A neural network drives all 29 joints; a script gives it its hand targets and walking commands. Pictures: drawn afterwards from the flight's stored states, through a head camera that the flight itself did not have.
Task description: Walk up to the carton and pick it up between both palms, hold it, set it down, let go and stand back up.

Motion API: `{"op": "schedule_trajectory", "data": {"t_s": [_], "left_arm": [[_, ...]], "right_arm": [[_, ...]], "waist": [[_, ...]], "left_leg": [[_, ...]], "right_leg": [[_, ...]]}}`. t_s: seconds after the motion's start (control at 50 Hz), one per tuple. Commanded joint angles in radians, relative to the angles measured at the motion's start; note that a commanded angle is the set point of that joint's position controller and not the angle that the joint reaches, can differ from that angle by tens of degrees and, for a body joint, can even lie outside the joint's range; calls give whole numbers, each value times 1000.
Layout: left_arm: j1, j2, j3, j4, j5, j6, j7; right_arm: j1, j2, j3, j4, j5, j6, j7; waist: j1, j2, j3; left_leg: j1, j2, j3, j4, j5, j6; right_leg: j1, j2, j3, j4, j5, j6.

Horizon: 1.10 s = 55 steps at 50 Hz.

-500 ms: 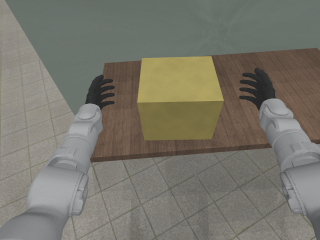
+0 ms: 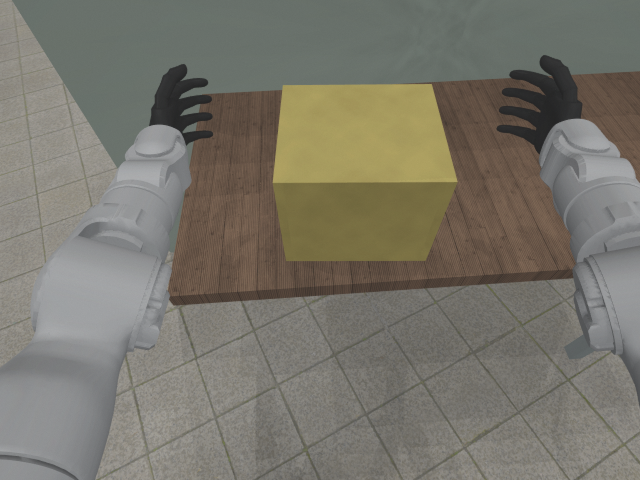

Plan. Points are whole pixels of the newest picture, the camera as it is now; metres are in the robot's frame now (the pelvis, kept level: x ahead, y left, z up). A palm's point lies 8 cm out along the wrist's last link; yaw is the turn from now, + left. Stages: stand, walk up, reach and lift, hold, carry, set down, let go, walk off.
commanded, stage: reach and lift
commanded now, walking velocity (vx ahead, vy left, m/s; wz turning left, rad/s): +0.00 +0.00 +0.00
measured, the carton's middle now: (356, 175) +0.57 +0.01 +0.00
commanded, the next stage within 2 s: none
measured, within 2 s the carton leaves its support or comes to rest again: neither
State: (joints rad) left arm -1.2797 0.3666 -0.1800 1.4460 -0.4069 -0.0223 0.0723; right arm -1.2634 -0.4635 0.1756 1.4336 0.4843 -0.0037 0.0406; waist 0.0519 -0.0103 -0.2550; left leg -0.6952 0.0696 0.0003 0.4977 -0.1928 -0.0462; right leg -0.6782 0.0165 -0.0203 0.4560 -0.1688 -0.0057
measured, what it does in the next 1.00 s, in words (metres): stands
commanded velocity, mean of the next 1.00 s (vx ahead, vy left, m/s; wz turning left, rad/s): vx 0.00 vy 0.00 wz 0.00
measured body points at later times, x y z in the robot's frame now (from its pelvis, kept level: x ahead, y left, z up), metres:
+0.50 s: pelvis +0.01 +0.00 +0.00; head +0.12 +0.02 +0.43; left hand +0.49 +0.24 +0.08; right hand +0.52 -0.18 +0.10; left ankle +0.00 +0.14 -0.73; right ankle +0.01 -0.12 -0.73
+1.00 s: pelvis +0.01 +0.00 -0.01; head +0.14 +0.00 +0.42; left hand +0.51 +0.21 +0.07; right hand +0.53 -0.19 +0.08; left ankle +0.00 +0.14 -0.73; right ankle +0.01 -0.12 -0.73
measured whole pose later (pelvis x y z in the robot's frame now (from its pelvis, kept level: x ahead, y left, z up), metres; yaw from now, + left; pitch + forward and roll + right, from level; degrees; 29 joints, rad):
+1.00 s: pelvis +0.01 +0.00 -0.01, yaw +0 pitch +32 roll -1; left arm -1.24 0.27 -0.06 1.61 -0.31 -0.32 0.04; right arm -1.18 -0.36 0.08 1.45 0.33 -0.24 0.02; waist 0.04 0.00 -0.32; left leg -0.87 0.06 0.01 0.52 -0.20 -0.04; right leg -0.86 0.00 -0.02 0.50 -0.19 0.00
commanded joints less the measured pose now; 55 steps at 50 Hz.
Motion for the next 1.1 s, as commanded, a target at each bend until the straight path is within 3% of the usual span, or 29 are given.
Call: {"op": "schedule_trajectory", "data": {"t_s": [0.0, 0.04, 0.12, 0.16, 0.2, 0.26, 0.28, 0.38, 0.52, 0.64, 0.76, 0.8, 0.84, 0.92, 0.98, 1.08], "left_arm": [[-557, 159, 7, -157, -6, -69, 4], [-590, 166, 1, -167, -14, -72, 8], [-564, 199, 30, -120, 7, -61, -4], [-551, 183, 18, -97, 15, -64, -10], [-512, 175, 13, -47, 15, -74, -23], [-485, 146, -1, -28, 28, -114, -35], [-460, 116, -8, -27, 27, -127, -38], [-416, 75, 32, -8, 79, -198, -47], [-474, 72, 85, -141, 102, -285, -7], [-475, 78, 123, -141, 100, -316, 15], [-427, 63, 129, -26, 111, -320, -1], [-405, 58, 125, 28, 104, -319, -5], [-391, 66, 118, 55, 87, -322, -14], [-407, 49, 114, 31, 96, -343, -30], [-417, 35, 146, 32, 119, -351, -31], [-426, -25, 160, -10, 153, -358, -30]], "right_arm": [[-537, -152, -33, -189, -13, -61, 11], [-558, -149, -38, -201, -8, -61, 13], [-543, -156, -11, -158, 2, -47, 7], [-539, -148, -9, -138, 0, -48, 1], [-514, -133, -15, -105, -17, -48, -2], [-476, -108, -31, -112, -38, -76, -3], [-448, -100, -48, -101, -52, -88, -4], [-386, -54, -96, -89, -113, -152, -2], [-388, -90, -205, -187, -182, -248, -16], [-422, -90, -208, -249, -220, -280, -25], [-406, -57, -160, -151, -195, -278, -31], [-408, -49, -135, -137, -183, -271, -27], [-399, -20, -110, -144, -160, -269, -25], [-383, 1, -103, -112, -146, -275, -22], [-394, 33, -105, -111, -161, -276, -17], [-396, 78, -170, -170, -210, -278, -19]], "waist": [[8, -9, -789], [13, 7, -822], [12, -53, -755], [0, -30, -728], [-8, -58, -684], [-15, -17, -667], [-35, -9, -685], [-33, 6, -655], [-35, 94, -889], [-10, 41, -1044], [-9, -21, -914], [-1, -56, -871], [0, -99, -839], [-13, -90, -828], [0, -96, -773], [-14, -34, -823]], "left_leg": [[314, -41, 53, 40, 350, -17], [285, -43, 60, 38, 372, -24], [150, -53, 57, 6, 353, -12], [125, -55, 58, -7, 333, -12], [113, -52, 61, -19, 308, -6], [135, -51, 57, -21, 313, -14], [146, -52, 54, -18, 319, -14], [228, -45, 49, 10, 427, -32], [309, -38, 64, 67, 526, -63], [290, -37, 80, 110, 565, -65], [125, -40, 89, 80, 457, -46], [116, -42, 86, 72, 430, -37], [47, -47, 88, 64, 424, -21], [-21, -52, 82, 45, 414, -17], [6, -49, 81, 52, 412, -14], [50, -54, 87, 38, 407, -17]], "right_leg": [[299, 28, -47, 44, 453, 48], [336, 24, -50, 53, 507, 43], [488, 11, -20, 75, 599, 58], [490, 4, -16, 77, 595, 54], [507, 0, -15, 67, 584, 58], [465, -9, -18, 58, 545, 50], [432, -6, -20, 56, 537, 51], [333, 2, -47, 42, 502, 42], [225, 9, -58, 51, 508, 32], [256, 25, -69, 103, 576, 42], [358, 8, -42, 128, 606, 50], [349, 10, -42, 127, 569, 58], [407, 2, -25, 140, 627, 66], [485, -10, -6, 155, 702, 72], [428, -15, -7, 147, 667, 75], [399, -19, -9, 124, 620, 66]]}}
